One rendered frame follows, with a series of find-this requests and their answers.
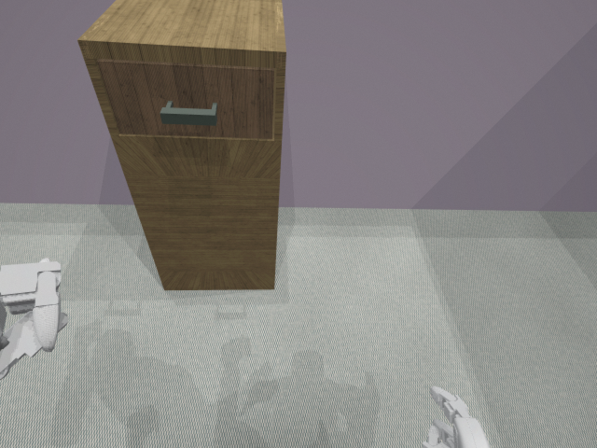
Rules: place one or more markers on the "left robot hand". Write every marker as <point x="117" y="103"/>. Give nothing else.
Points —
<point x="30" y="289"/>

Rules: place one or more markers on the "handle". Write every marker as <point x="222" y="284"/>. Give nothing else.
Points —
<point x="188" y="116"/>

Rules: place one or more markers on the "right robot hand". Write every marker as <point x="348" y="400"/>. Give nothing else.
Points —
<point x="466" y="432"/>

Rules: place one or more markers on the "drawer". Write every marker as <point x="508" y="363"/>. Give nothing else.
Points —
<point x="138" y="90"/>

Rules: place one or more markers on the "cabinet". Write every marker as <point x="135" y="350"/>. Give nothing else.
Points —
<point x="208" y="205"/>

